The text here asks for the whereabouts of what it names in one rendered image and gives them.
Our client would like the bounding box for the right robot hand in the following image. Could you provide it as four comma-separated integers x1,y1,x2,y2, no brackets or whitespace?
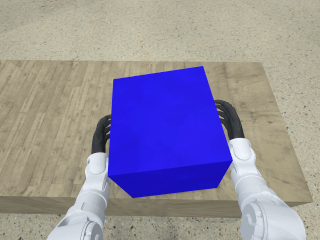
214,99,245,140

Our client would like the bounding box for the pedestal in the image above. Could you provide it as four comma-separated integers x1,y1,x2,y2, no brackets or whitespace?
0,59,314,218

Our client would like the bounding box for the carton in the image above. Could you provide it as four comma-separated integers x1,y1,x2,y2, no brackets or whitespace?
107,66,233,198

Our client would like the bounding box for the left robot hand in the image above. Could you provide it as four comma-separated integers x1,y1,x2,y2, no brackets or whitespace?
91,114,111,154

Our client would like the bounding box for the robot right forearm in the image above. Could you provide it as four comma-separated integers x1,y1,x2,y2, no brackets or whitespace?
228,138,306,240

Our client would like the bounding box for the robot left upper arm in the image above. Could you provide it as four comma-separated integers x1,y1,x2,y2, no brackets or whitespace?
47,220,104,240

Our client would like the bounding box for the robot right upper arm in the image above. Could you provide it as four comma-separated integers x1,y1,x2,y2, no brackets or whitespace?
240,201,305,240

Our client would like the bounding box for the robot left forearm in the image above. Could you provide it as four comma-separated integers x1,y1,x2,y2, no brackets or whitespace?
46,152,111,240

